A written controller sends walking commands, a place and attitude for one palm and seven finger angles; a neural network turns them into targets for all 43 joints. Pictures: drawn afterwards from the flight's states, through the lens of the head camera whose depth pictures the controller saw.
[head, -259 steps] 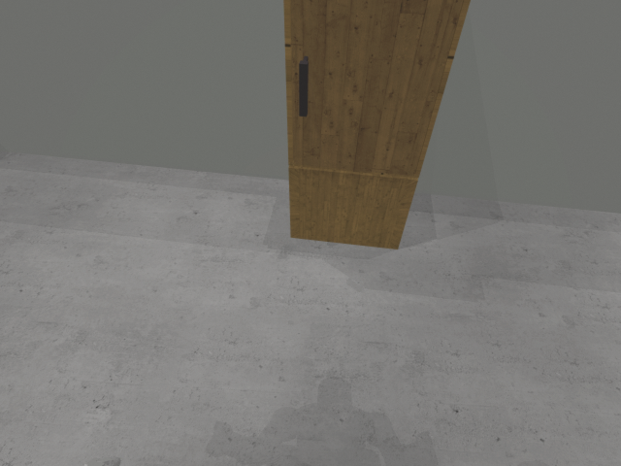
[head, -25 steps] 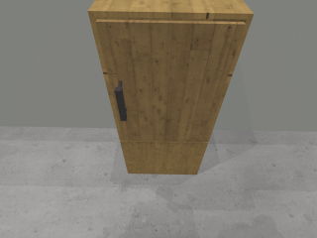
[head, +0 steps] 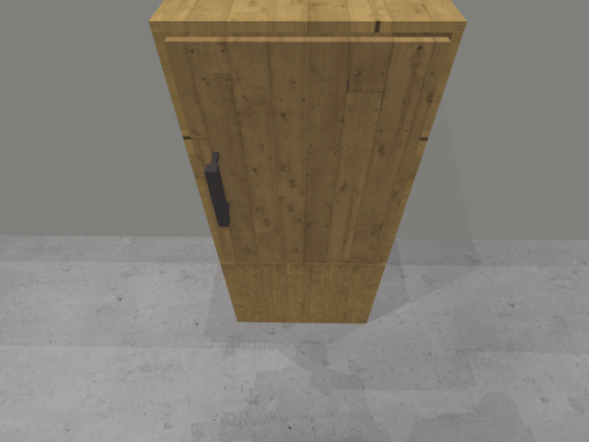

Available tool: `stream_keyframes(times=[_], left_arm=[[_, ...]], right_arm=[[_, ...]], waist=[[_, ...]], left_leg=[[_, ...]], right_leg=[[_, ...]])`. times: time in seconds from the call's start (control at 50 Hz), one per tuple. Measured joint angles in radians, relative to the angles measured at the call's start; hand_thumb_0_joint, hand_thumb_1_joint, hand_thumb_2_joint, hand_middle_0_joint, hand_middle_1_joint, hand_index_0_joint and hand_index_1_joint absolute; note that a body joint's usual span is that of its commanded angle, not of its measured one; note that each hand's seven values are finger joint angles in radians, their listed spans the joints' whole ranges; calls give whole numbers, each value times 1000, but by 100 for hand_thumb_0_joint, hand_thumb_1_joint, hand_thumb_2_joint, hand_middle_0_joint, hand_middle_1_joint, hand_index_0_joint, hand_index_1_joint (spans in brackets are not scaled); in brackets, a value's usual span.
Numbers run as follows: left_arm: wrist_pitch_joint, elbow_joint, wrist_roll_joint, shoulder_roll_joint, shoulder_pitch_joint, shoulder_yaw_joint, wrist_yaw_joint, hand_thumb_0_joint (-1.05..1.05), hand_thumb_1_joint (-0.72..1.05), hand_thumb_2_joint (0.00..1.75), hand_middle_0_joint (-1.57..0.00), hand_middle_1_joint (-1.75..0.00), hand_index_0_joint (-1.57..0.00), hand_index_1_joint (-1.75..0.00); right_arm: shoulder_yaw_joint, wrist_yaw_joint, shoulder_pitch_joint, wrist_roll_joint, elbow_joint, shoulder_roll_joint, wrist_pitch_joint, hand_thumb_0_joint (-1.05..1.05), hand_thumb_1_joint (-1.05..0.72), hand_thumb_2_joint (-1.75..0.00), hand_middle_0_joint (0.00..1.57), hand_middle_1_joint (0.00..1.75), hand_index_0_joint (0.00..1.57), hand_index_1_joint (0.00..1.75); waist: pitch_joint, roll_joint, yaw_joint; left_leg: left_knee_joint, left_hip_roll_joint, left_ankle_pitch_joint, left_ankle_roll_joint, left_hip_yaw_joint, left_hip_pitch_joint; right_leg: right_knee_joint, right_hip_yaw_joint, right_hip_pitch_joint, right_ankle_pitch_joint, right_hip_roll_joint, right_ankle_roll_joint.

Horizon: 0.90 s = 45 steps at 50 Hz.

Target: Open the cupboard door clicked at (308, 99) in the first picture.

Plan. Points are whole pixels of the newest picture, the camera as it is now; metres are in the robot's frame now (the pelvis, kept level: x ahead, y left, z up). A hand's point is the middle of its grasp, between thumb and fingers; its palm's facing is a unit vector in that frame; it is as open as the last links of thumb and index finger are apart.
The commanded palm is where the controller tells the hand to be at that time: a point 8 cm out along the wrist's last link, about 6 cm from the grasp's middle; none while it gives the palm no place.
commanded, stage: raise the hand with hooked fingers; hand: left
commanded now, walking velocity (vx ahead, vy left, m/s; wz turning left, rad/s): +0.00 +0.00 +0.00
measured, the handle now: (220, 190) +0.58 +0.19 -0.04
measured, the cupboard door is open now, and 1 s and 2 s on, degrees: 0 0 0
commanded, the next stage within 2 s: none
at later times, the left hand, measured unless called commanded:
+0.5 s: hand (149, 431) +0.15 +0.21 -0.07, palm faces +0.09 -1.00 -0.02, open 9.3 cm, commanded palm +0.14 +0.27 -0.06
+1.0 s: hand (126, 389) +0.20 +0.25 -0.06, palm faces +0.04 -1.00 -0.05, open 12.3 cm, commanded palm +0.17 +0.31 -0.04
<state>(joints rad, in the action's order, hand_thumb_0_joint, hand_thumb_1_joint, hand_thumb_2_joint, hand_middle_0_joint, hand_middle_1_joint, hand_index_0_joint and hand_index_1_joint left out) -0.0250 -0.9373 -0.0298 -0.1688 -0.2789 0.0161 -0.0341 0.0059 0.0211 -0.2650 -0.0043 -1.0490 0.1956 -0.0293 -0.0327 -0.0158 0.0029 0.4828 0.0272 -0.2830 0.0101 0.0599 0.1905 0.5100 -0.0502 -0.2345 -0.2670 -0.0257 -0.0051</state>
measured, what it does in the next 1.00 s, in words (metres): lowers itself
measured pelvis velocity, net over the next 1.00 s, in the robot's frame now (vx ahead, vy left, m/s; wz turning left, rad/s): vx -0.04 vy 0.02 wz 0.03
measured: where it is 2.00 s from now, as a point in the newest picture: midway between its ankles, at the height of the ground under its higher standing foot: outside the picture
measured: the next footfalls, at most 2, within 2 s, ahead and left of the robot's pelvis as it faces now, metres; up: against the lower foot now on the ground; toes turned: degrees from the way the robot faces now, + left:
none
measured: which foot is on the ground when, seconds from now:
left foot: down 0.00-1.00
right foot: down 0.00-1.00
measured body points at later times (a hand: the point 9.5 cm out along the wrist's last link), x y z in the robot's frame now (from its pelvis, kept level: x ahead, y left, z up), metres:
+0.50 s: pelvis -0.04 -0.01 -0.11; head +0.03 +0.01 +0.33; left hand +0.14 +0.26 -0.07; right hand +0.21 -0.23 -0.16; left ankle -0.02 +0.12 -0.74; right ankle +0.00 -0.11 -0.74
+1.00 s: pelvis -0.04 +0.02 -0.09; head +0.04 +0.04 +0.35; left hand +0.19 +0.31 -0.05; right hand +0.13 -0.24 -0.16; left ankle -0.02 +0.12 -0.74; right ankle +0.00 -0.11 -0.74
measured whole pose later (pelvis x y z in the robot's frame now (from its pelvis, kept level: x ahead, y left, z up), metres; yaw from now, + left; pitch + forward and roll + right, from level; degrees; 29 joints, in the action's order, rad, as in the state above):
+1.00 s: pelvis -0.04 +0.02 -0.09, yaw +2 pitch +16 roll -3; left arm 0.41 -0.15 -0.33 -0.30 -0.25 0.30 0.37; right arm -0.01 0.06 -0.26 0.03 -0.56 0.27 -0.24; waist 0.13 0.00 0.02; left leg 1.20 0.03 -0.53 -0.02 0.00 0.95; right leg 1.13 -0.09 -0.93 -0.48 -0.05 0.01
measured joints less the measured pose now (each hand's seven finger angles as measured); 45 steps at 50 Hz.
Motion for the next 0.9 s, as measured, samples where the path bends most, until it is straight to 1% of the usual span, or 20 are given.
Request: stream_keyframes(times=[0.02,0.04,0.06,0.08,0.12,0.18,0.22,0.24,0.26,0.28,0.32,0.36,0.42,0.48,0.56,0.64,0.68,0.72,0.76,0.9], left_arm=[[1,178,-25,1,-57,20,-6,1,90,90,-20,-30,-21,-31],[28,338,-52,3,-106,26,-23,2,90,90,-20,-30,-21,-31],[59,463,-76,9,-135,32,-35,2,89,90,-20,-30,-21,-31],[96,555,-98,16,-140,43,-37,2,88,89,-20,-31,-21,-32],[209,654,-133,27,-115,83,-6,2,86,88,-21,-32,-21,-33],[429,677,-182,22,-62,146,115,1,82,86,-21,-35,-21,-36],[577,670,-209,6,-49,171,223,1,78,85,-21,-38,-21,-38],[637,663,-219,-4,-46,179,283,1,76,84,-21,-39,-21,-40],[675,658,-232,-14,-46,186,340,1,74,83,-21,-40,-21,-41],[688,657,-247,-23,-51,192,390,1,72,82,-21,-41,-21,-42],[662,665,-281,-32,-68,203,457,1,67,80,-22,-44,-22,-45],[608,691,-306,-33,-92,216,479,1,63,79,-22,-47,-23,-48],[550,768,-307,-34,-125,229,451,1,56,76,-23,-52,-23,-52],[523,848,-290,-48,-117,229,426,2,49,73,-23,-56,-23,-57],[473,882,-287,-79,-53,233,435,2,39,69,-24,-62,-24,-63],[397,862,-295,-104,-9,247,438,1,30,65,-24,-68,-25,-69],[373,848,-299,-111,-4,257,428,1,26,63,-25,-71,-25,-72],[371,837,-303,-114,-7,266,414,1,21,61,-25,-74,-25,-75],[385,825,-306,-115,-9,275,402,1,16,59,-25,-77,-26,-78],[434,801,-299,-118,3,277,398,1,0,52,-26,-87,-27,-88]], right_arm=[[-1,15,-19,7,43,2,-40,1,-91,-90,20,30,20,30],[-6,29,-35,15,81,6,-86,1,-91,-90,20,30,20,30],[-13,38,-43,23,115,12,-128,1,-91,-90,20,30,20,30],[-22,43,-42,25,150,21,-160,1,-91,-90,20,30,20,30],[-41,41,-17,16,217,35,-203,1,-91,-90,20,30,20,30],[-67,15,44,7,318,47,-239,1,-91,-90,20,30,20,30],[-81,-5,86,3,382,57,-258,1,-91,-90,20,30,20,30],[-87,-14,105,5,413,63,-265,1,-91,-90,20,30,20,30],[-92,-20,120,7,444,71,-269,1,-91,-90,20,30,20,30],[-94,-21,133,11,472,79,-268,1,-91,-90,20,30,20,30],[-96,-14,151,21,520,90,-259,1,-91,-90,20,30,20,30],[-92,-2,157,25,552,94,-250,1,-91,-90,20,30,20,30],[-75,13,154,25,564,78,-242,1,-91,-90,20,30,20,30],[-43,25,140,18,541,49,-233,1,-91,-90,20,30,20,30],[-1,27,115,20,489,3,-214,2,-90,-90,20,30,20,30],[20,24,72,25,463,-26,-193,2,-90,-90,20,30,21,30],[22,24,45,26,461,-27,-189,2,-90,-90,21,30,21,30],[19,24,21,25,461,-19,-190,2,-90,-90,21,30,21,30],[14,25,1,25,462,-5,-193,2,-90,-90,21,30,21,30],[-12,33,-18,28,470,61,-207,2,-90,-90,21,30,20,30]], waist=[[2,11,-8],[11,16,-10],[22,15,-5],[32,11,4],[65,11,16],[121,28,14],[150,44,8],[159,51,3],[166,57,-3],[172,62,-10],[178,67,-24],[180,64,-37],[173,51,-52],[164,37,-59],[158,14,-46],[159,-5,-17],[162,-10,-4],[167,-12,6],[170,-10,11],[174,3,16]], left_leg=[[2,-2,-3,0,2,2],[6,-3,-4,1,-1,8],[18,-6,-7,2,-10,20],[40,-8,-12,3,-22,43],[105,-11,-31,4,-35,121],[250,-4,-83,10,-29,283],[370,3,-130,14,-25,403],[431,7,-154,19,-25,461],[490,9,-177,20,-26,514],[544,11,-199,21,-28,561],[634,13,-236,21,-38,637],[704,17,-264,26,-52,692],[773,24,-292,27,-80,743],[807,29,-301,25,-104,776],[812,31,-292,20,-119,798],[780,29,-272,9,-107,792],[759,27,-262,3,-95,783],[740,23,-254,-3,-84,776],[727,21,-249,-9,-74,771],[719,9,-247,-23,-63,768]], right_leg=[[12,2,-8,-5,-2,-2],[23,0,-14,-12,-4,-4],[32,-9,-22,-19,-8,-5],[48,-20,-36,-26,-12,-5],[106,-32,-105,-48,-18,-6],[255,-22,-275,-98,-19,-14],[376,-14,-399,-141,-18,-20],[435,-12,-456,-163,-17,-22],[492,-11,-509,-186,-17,-24],[544,-10,-556,-206,-17,-30],[629,-15,-628,-241,-18,-32],[686,-26,-674,-266,-17,-34],[729,-50,-705,-286,-11,-37],[741,-73,-720,-289,-6,-37],[725,-87,-728,-272,-2,-33],[689,-76,-723,-247,-4,-23],[670,-65,-719,-234,-5,-18],[654,-55,-716,-224,-8,-11],[644,-46,-714,-218,-10,-6],[635,-35,-711,-214,-20,7]])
